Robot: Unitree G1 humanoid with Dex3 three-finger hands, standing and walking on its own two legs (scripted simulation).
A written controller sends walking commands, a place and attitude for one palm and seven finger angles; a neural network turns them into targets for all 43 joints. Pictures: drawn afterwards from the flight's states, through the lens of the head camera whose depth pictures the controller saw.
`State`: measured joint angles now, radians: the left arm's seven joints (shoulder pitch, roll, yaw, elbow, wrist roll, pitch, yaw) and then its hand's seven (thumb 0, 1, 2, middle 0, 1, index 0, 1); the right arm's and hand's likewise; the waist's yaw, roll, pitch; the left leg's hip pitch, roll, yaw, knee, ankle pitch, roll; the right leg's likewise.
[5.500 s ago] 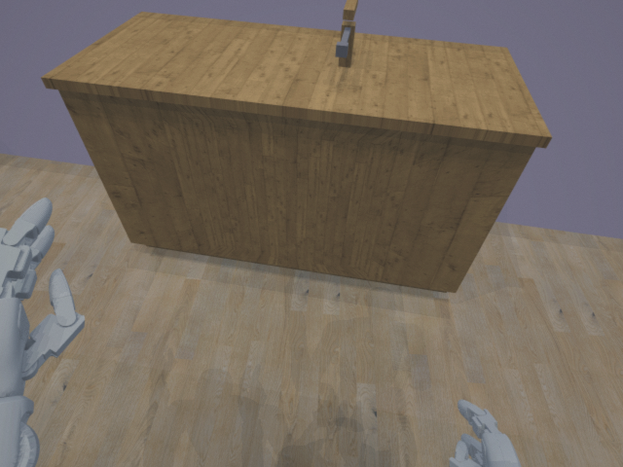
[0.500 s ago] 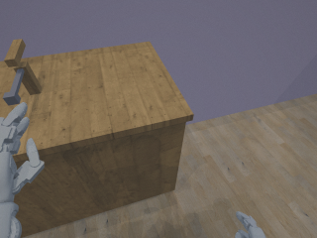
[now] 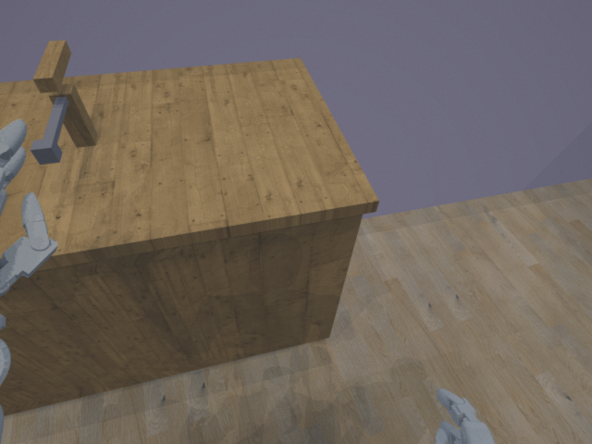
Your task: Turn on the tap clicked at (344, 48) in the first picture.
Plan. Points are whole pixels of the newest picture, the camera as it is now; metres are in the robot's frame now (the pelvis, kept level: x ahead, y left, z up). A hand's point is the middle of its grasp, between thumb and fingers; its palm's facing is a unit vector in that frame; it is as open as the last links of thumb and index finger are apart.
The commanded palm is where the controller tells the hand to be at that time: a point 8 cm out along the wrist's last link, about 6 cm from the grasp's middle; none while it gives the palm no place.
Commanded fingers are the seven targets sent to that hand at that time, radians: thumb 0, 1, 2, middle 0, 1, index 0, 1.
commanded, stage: look again from close up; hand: left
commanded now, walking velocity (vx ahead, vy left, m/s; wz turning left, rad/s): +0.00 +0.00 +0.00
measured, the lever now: (46, 151) +0.45 +0.44 +0.11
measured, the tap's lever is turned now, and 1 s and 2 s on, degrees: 0 0 0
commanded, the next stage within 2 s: shuffle to correct the standing spot in 0.20 s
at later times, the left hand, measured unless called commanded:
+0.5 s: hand (63, 222) +0.28 +0.30 +0.17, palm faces +0.37 -0.86 -0.35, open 7.4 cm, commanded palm +0.22 +0.33 +0.18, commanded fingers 0.00 0.90 0.90 -0.20 -0.30 -0.20 -0.30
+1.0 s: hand (58, 219) +0.29 +0.31 +0.16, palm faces +0.38 -0.83 -0.40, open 7.4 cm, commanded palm +0.23 +0.35 +0.18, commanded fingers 0.00 0.90 0.90 -0.20 -0.30 -0.20 -0.30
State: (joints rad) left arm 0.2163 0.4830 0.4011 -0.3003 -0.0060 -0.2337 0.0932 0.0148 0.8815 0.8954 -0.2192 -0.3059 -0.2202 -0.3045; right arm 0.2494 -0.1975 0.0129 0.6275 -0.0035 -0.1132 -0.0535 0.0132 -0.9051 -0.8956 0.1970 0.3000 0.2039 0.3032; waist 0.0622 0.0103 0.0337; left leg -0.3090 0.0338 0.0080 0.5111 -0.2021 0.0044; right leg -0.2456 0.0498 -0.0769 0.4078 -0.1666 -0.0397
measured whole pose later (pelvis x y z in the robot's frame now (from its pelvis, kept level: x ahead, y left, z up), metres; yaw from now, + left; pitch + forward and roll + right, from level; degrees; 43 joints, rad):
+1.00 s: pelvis +0.07 +0.07 -0.02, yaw +1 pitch +0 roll -2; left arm 0.43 0.39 0.38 -0.48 -0.05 -0.25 0.11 0.01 0.89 0.90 -0.21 -0.30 -0.21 -0.30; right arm 0.22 -0.20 0.00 0.57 0.01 -0.07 0.00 0.01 -0.90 -0.90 0.20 0.30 0.21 0.30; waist -0.01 0.02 0.03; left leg -0.27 -0.07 0.04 0.67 -0.40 0.10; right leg -0.22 -0.05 -0.04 0.61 -0.38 0.04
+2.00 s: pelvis +0.13 +0.14 -0.01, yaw +2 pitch -1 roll +1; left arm 0.39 0.39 0.41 -0.53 -0.03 -0.20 0.12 0.02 0.89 0.90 -0.21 -0.30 -0.21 -0.30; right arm 0.21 -0.14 0.01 0.59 0.00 -0.14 -0.01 0.01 -0.91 -0.90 0.20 0.30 0.20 0.30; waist -0.01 -0.05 0.08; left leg -0.25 0.03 0.06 0.58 -0.31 -0.01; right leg -0.25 -0.02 -0.07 0.59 -0.30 -0.01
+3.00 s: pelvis +0.09 +0.18 +0.00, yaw +3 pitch -1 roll -1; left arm 0.38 0.34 0.34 -0.41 -0.02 -0.25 0.10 0.01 0.89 0.90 -0.21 -0.30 -0.21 -0.30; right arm 0.24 -0.17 0.04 0.62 0.00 -0.19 -0.01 0.02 -0.90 -0.90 0.20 0.30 0.21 0.30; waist 0.03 -0.02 0.04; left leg -0.24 0.00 0.06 0.47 -0.20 0.04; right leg -0.20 -0.01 -0.01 0.40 -0.17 0.03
